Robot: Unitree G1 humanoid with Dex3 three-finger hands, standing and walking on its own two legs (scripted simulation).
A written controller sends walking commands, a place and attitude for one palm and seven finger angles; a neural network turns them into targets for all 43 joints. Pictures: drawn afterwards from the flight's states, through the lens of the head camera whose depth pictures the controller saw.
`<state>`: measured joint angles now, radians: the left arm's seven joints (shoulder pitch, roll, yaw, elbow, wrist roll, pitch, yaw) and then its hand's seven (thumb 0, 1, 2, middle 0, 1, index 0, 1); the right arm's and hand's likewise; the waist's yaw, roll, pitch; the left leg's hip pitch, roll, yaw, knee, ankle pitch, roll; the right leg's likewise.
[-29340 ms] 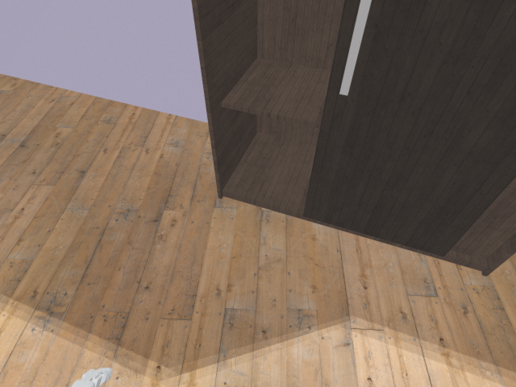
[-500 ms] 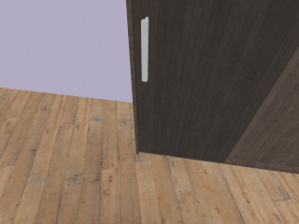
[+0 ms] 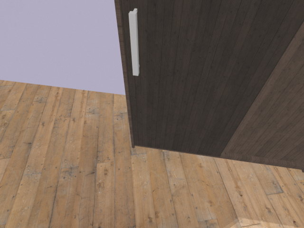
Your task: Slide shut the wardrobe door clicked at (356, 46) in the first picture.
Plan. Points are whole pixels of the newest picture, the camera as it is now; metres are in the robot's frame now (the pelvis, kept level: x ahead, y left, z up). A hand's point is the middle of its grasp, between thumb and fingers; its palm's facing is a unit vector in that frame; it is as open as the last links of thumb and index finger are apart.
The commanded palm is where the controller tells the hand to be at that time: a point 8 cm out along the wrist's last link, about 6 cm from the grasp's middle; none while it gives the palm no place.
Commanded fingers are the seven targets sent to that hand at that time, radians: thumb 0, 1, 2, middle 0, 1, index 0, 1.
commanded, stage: relax the arm and regain balance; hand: right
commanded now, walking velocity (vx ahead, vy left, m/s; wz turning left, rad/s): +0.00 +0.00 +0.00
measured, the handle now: (135, 44) +0.75 +0.11 +0.10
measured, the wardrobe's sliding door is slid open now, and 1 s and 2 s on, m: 0.00 0.00 0.00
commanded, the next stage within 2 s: step back with the hand held close in 0.04 s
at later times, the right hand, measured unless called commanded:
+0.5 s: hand out of the picture +0.23 -0.18 +0.30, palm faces +0.49 +0.72 -0.49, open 8.0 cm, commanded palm +0.16 -0.24 +0.17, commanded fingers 0.00 -0.90 -0.90 0.20 0.30 0.20 0.30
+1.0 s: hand (301, 185) +0.17 -0.22 +0.19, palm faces +0.37 +0.75 -0.55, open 7.4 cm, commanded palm +0.10 -0.25 +0.17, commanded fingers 0.00 -0.90 -0.90 0.20 0.30 0.20 0.30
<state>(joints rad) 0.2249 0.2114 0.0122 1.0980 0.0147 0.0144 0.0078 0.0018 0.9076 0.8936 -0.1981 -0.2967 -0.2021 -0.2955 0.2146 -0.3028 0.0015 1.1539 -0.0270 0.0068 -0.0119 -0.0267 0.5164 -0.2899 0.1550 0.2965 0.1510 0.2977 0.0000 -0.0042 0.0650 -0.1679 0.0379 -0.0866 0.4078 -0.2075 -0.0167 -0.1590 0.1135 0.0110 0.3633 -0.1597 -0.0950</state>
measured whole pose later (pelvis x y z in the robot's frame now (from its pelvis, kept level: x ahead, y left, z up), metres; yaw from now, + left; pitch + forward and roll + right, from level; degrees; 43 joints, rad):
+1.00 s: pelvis -0.06 +0.02 -0.02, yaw +3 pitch -1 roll +1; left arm 0.18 0.16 0.02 0.60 -0.02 -0.11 0.02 0.01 0.91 0.89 -0.20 -0.30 -0.20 -0.30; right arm 0.52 -0.51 -0.54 -0.62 0.04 -0.25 -0.15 0.01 -0.90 -0.90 0.21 0.30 0.20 0.30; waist 0.01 0.01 0.12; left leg -0.32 -0.01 0.03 0.59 -0.22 0.00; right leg -0.38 -0.07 -0.01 0.70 -0.33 0.03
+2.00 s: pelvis -0.25 -0.03 -0.01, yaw +3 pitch -1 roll +1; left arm 0.27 0.18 0.00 0.64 -0.01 -0.12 0.06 0.01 0.91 0.89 -0.20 -0.30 -0.20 -0.30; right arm 0.54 -0.41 -0.38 -0.51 0.03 -0.23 -0.12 0.01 -0.89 -0.90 0.21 0.30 0.21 0.30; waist 0.04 0.03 -0.01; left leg -0.17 0.00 0.00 0.51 -0.36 0.00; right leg -0.34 0.03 0.00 0.51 -0.19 -0.04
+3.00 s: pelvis -0.20 -0.08 -0.01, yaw +3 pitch +1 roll +2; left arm 0.18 0.17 -0.02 0.58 -0.02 -0.07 0.04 0.01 0.91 0.89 -0.20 -0.30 -0.20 -0.30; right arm 0.63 -0.44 -0.41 -0.57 0.05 -0.25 -0.11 0.01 -0.89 -0.90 0.22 0.30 0.21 0.30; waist 0.00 0.02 0.04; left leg -0.20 0.00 0.02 0.46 -0.29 -0.02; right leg -0.27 0.03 -0.06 0.53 -0.29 -0.07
